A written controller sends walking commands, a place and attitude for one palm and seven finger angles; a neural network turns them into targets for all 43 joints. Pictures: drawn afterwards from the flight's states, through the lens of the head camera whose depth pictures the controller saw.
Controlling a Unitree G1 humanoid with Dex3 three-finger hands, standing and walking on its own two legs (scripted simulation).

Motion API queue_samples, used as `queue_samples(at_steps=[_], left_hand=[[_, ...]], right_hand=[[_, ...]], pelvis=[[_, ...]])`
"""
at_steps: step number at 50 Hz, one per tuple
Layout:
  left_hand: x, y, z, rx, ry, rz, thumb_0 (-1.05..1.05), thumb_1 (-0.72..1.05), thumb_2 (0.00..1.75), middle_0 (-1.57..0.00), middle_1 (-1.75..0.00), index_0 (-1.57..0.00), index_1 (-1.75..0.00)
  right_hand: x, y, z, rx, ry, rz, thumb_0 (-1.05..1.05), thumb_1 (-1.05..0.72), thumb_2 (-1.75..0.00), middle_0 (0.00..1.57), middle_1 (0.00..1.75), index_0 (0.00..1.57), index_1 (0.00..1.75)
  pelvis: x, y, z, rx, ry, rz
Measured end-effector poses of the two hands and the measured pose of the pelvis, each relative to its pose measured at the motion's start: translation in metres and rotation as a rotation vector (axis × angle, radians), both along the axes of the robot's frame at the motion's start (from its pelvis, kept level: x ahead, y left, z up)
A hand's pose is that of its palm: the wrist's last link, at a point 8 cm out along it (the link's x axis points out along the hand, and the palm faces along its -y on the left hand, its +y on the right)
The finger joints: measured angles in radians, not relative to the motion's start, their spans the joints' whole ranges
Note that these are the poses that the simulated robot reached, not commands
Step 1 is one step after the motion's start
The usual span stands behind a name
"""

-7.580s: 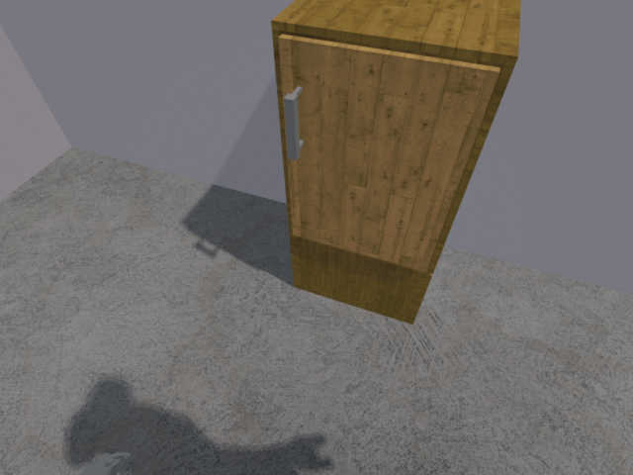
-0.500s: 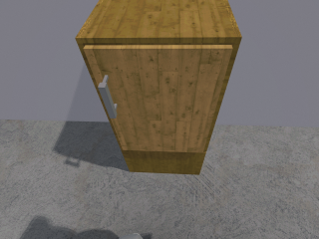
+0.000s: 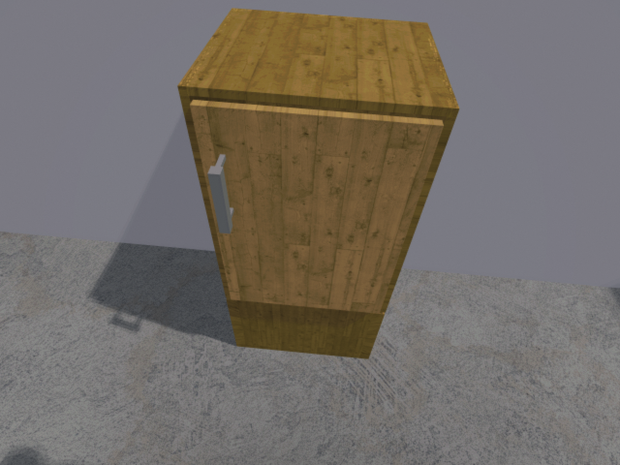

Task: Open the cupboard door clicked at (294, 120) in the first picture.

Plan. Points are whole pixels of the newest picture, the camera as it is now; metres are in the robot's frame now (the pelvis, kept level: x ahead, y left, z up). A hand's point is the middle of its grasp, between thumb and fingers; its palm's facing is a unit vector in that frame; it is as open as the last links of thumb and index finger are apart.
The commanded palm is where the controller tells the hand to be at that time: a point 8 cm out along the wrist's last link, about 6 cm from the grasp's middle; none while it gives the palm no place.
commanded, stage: come to a stop and stand still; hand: left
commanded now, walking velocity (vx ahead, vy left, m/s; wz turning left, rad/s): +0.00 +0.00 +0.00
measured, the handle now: (223, 194) +0.58 +0.21 -0.01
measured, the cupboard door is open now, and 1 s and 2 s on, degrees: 0 0 0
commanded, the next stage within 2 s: look again from close up in 0.42 s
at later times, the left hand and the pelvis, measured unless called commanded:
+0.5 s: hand out of the picture -0.03 +0.16 -0.18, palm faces +0.05 -0.99 -0.12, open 7.4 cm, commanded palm none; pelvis +0.00 +0.02 +0.00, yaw +0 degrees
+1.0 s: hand out of the picture +0.06 +0.22 -0.17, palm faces +0.01 -0.97 -0.23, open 7.4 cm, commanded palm none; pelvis +0.01 +0.03 -0.01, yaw -1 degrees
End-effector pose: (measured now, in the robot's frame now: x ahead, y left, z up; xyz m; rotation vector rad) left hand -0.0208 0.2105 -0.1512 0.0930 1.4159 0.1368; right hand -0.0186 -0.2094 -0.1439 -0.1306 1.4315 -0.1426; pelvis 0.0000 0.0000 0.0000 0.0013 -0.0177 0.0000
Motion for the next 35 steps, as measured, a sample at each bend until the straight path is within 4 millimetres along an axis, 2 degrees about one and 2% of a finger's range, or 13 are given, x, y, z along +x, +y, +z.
queue_samples(at_steps=[8, 16, 27, 35], left_hand=[[-0.024, -0.004, -0.001, -0.019, 0.055, 0.012, 0.0, 0.91, 0.9, -0.2, -0.3, -0.2, -0.3], [-0.025, -0.005, -0.001, -0.028, 0.062, 0.017, 0.0, 0.91, 0.9, -0.2, -0.3, -0.2, -0.3], [-0.008, -0.003, -0.001, -0.027, 0.032, -0.004, 0.0, 0.91, 0.9, -0.2, -0.3, -0.2, -0.3], [0.023, 0.027, -0.003, 0.05, -0.05, -0.037, 0.01, 0.91, 0.9, -0.2, -0.3, -0.2, -0.3]], right_hand=[[-0.027, 0.02, -0.002, 0.03, 0.048, -0.027, 0.0, -0.91, -0.9, 0.2, 0.3, 0.2, 0.3], [-0.032, 0.033, -0.003, 0.044, 0.06, -0.037, 0.0, -0.91, -0.9, 0.2, 0.3, 0.2, 0.3], [-0.009, 0.035, -0.005, 0.046, 0.014, -0.027, 0.0, -0.91, -0.9, 0.2, 0.3, 0.2, 0.3], [0.031, 0.004, -0.008, -0.034, -0.11, -0.032, 0.01, -0.92, -0.9, 0.2, 0.3, 0.2, 0.3]], pelvis=[[-0.003, 0.006, 0.0, -0.001, 0.006, -0.004], [-0.002, 0.012, -0.001, 0.002, 0.013, -0.005], [0.003, 0.016, -0.002, 0.006, 0.014, -0.004], [0.012, 0.021, -0.011, -0.009, 0.022, 0.001]])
